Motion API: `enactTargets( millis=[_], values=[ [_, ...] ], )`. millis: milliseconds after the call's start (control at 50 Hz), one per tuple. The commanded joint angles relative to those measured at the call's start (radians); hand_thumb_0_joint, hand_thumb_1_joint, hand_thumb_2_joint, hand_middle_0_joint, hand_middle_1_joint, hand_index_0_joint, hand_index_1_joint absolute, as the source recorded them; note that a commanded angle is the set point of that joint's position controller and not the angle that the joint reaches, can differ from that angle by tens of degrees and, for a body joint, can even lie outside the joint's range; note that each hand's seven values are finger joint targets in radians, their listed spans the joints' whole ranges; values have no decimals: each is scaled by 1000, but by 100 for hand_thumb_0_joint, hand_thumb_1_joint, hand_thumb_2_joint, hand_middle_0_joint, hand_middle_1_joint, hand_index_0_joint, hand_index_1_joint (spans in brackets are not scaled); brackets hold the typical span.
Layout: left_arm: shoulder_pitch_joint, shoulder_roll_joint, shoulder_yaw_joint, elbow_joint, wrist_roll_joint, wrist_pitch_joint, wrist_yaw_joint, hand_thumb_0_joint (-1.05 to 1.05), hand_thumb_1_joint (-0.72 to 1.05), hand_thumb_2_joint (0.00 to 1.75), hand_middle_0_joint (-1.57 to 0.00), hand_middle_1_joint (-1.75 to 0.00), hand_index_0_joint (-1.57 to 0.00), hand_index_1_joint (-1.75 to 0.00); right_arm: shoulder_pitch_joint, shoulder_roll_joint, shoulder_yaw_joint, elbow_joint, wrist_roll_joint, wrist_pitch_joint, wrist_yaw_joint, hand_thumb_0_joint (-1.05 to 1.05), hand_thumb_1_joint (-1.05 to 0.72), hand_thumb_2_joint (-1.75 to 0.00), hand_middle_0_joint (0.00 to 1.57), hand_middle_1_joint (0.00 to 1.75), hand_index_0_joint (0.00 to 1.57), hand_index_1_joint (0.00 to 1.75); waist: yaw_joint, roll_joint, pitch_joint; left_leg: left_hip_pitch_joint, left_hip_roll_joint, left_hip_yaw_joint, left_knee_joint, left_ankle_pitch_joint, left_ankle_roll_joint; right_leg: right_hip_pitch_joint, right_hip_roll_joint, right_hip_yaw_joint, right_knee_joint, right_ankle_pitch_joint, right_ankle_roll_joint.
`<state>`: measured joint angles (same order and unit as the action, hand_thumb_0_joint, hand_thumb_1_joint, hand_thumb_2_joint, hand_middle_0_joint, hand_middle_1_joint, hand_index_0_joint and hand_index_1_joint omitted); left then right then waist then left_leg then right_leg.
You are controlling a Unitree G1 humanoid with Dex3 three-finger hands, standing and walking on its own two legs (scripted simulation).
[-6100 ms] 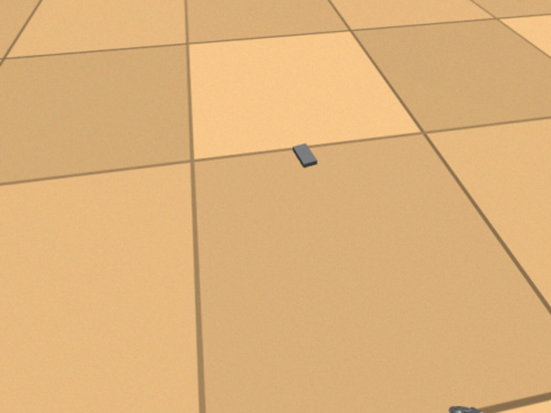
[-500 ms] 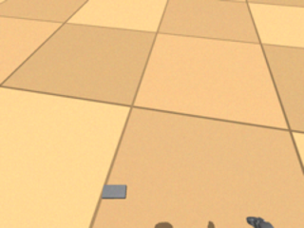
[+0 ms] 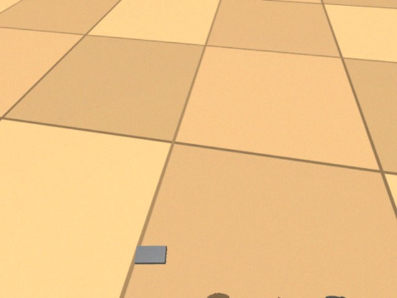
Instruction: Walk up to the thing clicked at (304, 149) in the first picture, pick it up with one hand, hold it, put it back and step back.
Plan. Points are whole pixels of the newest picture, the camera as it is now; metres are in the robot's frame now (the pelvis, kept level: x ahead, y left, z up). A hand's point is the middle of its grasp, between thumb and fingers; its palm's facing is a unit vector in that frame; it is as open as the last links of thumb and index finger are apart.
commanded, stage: stand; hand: left
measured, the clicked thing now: (150, 254) +0.41 +0.24 -0.77
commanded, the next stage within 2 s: none
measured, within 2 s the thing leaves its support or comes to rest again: neither
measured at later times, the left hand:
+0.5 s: hand out of the picture +0.10 +0.25 -0.16, palm faces -0.02 -0.94 -0.35, open 7.4 cm
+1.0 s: hand out of the picture +0.10 +0.25 -0.16, palm faces -0.02 -0.94 -0.35, open 7.4 cm
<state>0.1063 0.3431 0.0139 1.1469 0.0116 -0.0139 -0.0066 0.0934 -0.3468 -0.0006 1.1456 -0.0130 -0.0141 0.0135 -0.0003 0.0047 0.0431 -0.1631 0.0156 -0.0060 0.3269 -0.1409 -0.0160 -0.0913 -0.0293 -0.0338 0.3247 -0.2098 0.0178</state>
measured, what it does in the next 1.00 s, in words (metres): stands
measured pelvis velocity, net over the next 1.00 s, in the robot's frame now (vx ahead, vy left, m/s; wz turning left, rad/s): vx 0.03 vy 0.00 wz -0.01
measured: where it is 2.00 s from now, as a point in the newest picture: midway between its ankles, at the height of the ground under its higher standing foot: outside the picture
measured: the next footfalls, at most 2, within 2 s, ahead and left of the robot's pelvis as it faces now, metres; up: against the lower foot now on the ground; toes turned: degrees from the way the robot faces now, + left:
none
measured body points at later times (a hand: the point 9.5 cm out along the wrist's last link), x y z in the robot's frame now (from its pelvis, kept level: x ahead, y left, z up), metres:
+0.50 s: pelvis +0.02 +0.00 +0.00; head +0.03 -0.01 +0.45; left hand +0.10 +0.30 -0.13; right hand +0.10 -0.31 -0.13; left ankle +0.02 +0.13 -0.75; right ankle -0.02 -0.13 -0.75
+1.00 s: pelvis +0.03 +0.00 +0.00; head +0.04 -0.01 +0.45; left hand +0.10 +0.30 -0.13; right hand +0.11 -0.30 -0.13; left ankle +0.02 +0.13 -0.75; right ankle -0.02 -0.13 -0.75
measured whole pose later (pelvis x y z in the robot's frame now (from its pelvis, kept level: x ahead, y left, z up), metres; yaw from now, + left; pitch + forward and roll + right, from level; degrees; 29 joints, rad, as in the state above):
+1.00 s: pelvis +0.03 +0.00 +0.00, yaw -1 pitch -1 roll +0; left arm 0.11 0.35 0.01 1.13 0.01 -0.01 0.00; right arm 0.08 -0.35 0.00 1.14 -0.01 -0.01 0.00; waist 0.00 0.00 0.05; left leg -0.12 0.02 0.00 0.31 -0.17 -0.02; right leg -0.05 -0.02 -0.03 0.30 -0.23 0.01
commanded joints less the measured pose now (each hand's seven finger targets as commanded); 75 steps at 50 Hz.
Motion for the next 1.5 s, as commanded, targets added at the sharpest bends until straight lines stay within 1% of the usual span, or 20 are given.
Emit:
enactTargets(
  millis=[0, 100, 160, 240, 320, 400, 440, 460, 520, 560, 740, 800, 880, 900, 980, 1040, 1140, 1200, 1360, 1480],
  values=[
    [-44, 211, 33, -62, -4, -25, 12, 0, 90, 90, -20, -30, -20, -30, -55, -209, -36, -61, 2, -21, -14, 0, -90, -90, 20, 30, 20, 30, -2, -25, -76, 43, 118, -101, -37, 144, 31, -4, -115, 90, -67, 121, -29],
    [-45, 215, 35, -60, -6, -21, 13, 0, 90, 90, -20, -30, -20, -30, -45, -217, -36, -54, 4, -19, -17, 0, -90, -90, 20, 30, 20, 30, -6, 5, -87, 45, 114, -96, -45, 122, 27, 4, -113, 89, -64, 107, -31],
    [-38, 217, 34, -60, -5, -23, 14, 0, 90, 90, -20, -30, -20, -30, -45, -214, -36, -54, 5, -21, -18, 0, -90, -90, 20, 30, 20, 30, -3, -3, -103, 72, 122, -93, -32, 212, 28, 17, -116, 88, -54, 183, -31],
    [-32, 215, 33, -62, -6, -22, 16, 0, 90, 90, -20, -30, -20, -30, -47, -215, -36, -52, 4, -23, -20, 0, -90, -90, 20, 30, 20, 30, 0, -2, -112, 90, 127, -87, -19, 276, 27, 28, -116, 81, -45, 258, -28],
    [-33, 216, 32, -62, -4, -22, 17, 0, 90, 90, -20, -30, -20, -30, -52, -214, -34, -54, 5, -18, -22, 0, -90, -90, 20, 30, 20, 30, -3, -8, -101, 87, 124, -83, -21, 243, 28, 25, -116, 83, -58, 241, -22],
    [-45, 222, 35, -63, -3, -18, 19, 0, 90, 90, -20, -30, -20, -30, -55, -208, -34, -56, 5, -13, -21, 0, -90, -90, 20, 30, 20, 30, -7, -16, -66, 62, 118, -86, -45, 155, 24, 5, -111, 82, -70, 149, -27],
    [-36, 212, 31, -61, -3, -19, 17, 0, 90, 90, -20, -30, -20, -30, -64, -216, -36, -59, 6, -14, -20, 0, -90, -90, 20, 30, 20, 30, -3, 1, -68, 71, 118, -84, -41, 158, 26, 0, -111, 84, -77, 148, -26],
    [-39, 219, 34, -65, -2, -19, 18, 0, 90, 90, -20, -30, -20, -30, -58, -210, -36, -59, 3, -16, -20, 0, -90, -90, 20, 30, 20, 30, -3, -9, -82, 85, 123, -85, -37, 202, 23, 6, -111, 81, -64, 181, -30],
    [-41, 216, 32, -67, -5, -22, 18, 0, 90, 90, -20, -30, -20, -30, -56, -209, -34, -59, 5, -17, -20, 0, -90, -90, 20, 30, 20, 30, -5, -1, -90, 86, 122, -82, -34, 222, 24, 22, -116, 85, -64, 214, -30],
    [-38, 219, 34, -67, -5, -21, 17, 0, 90, 90, -20, -30, -20, -30, -59, -213, -34, -59, 6, -18, -22, 0, -90, -90, 20, 30, 20, 30, -3, 10, -84, 82, 119, -80, -38, 200, 23, 20, -114, 86, -68, 193, -29],
    [-37, 217, 34, -71, -4, -18, 17, 0, 90, 90, -20, -30, -20, -30, -50, -212, -33, -62, 4, -19, -24, 0, -90, -90, 20, 30, 20, 30, -1, -1, -96, 85, 122, -79, -35, 238, 23, 36, -114, 78, -60, 218, -32],
    [-30, 216, 33, -70, -5, -17, 18, 0, 90, 90, -20, -30, -20, -30, -56, -212, -32, -62, 5, -19, -24, 0, -90, -90, 20, 30, 20, 30, 2, -4, -97, 102, 124, -77, -27, 275, 21, 31, -114, 78, -52, 254, -33],
    [-25, 218, 33, -70, -4, -18, 19, 0, 90, 90, -20, -30, -20, -30, -50, -216, -34, -61, 7, -16, -24, 0, -90, -90, 20, 30, 20, 30, 1, -10, -98, 103, 124, -76, -27, 245, 26, 38, -117, 81, -59, 243, -29],
    [-28, 222, 34, -72, -4, -18, 20, 0, 90, 90, -20, -30, -20, -30, -47, -208, -32, -63, 5, -17, -24, 0, -90, -90, 20, 30, 20, 30, -3, -20, -111, 118, 127, -74, -20, 288, 26, 35, -116, 79, -49, 280, -31],
    [-22, 219, 32, -75, -4, -17, 21, 0, 90, 90, -20, -30, -20, -30, -47, -214, -34, -63, 5, -16, -26, 0, -90, -90, 20, 30, 20, 30, 1, -10, -109, 118, 126, -70, -17, 290, 29, 40, -117, 77, -50, 292, -30],
    [-31, 219, 32, -74, -3, -17, 21, 0, 90, 90, -20, -30, -20, -30, -43, -211, -32, -66, 6, -13, -25, 0, -90, -90, 20, 30, 20, 30, -4, -11, -86, 97, 121, -69, -35, 215, 28, 28, -116, 80, -65, 220, -29],
    [-22, 218, 32, -75, -6, -18, 20, 0, 90, 90, -20, -30, -20, -30, -42, -211, -31, -66, 5, -16, -24, 0, -90, -90, 20, 30, 20, 30, 0, -5, -69, 90, 121, -76, -39, 247, 25, 25, -113, 80, -64, 238, -30],
    [-19, 217, 30, -76, -5, -19, 20, 0, 90, 90, -20, -30, -20, -30, -42, -212, -33, -67, 5, -15, -23, 0, -90, -90, 20, 30, 20, 30, -2, -8, -62, 86, 120, -72, -37, 220, 24, 15, -114, 84, -73, 219, -27],
    [-25, 223, 31, -83, -3, -18, 20, 0, 90, 90, -20, -30, -20, -30, -33, -211, -33, -67, 4, -17, -25, 0, -90, -90, 20, 30, 20, 30, -3, 8, -98, 99, 122, -69, -35, 239, 27, 39, -117, 86, -63, 238, -33],
    [-14, 219, 30, -74, -3, -14, 18, 0, 90, 90, -20, -30, -20, -30, -33, -219, -36, -63, 4, -15, -23, 0, -90, -90, 20, 30, 20, 30, 0, -2, -46, 73, 119, -77, -59, 128, 28, -3, -108, 87, -82, 119, -30]
  ],
)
